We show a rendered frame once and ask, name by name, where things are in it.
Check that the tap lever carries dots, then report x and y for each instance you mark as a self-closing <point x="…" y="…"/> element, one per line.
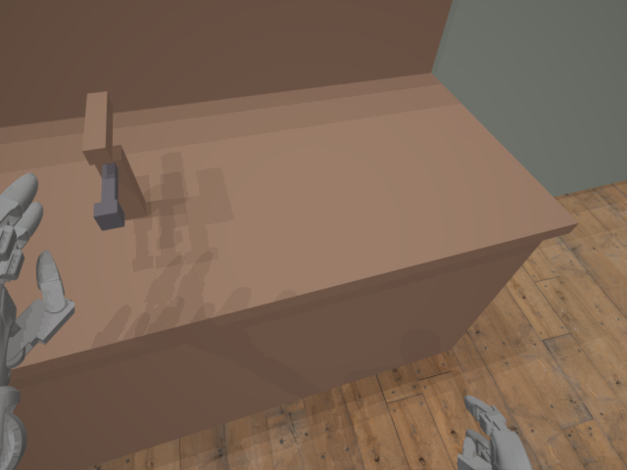
<point x="109" y="214"/>

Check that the right robot hand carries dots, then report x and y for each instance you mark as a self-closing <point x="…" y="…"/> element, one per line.
<point x="504" y="451"/>

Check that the robot left forearm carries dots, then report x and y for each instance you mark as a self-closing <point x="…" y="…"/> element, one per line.
<point x="12" y="430"/>

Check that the left robot hand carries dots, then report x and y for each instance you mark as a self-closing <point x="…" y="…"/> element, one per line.
<point x="19" y="218"/>

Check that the counter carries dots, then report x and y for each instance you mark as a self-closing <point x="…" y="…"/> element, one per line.
<point x="305" y="205"/>

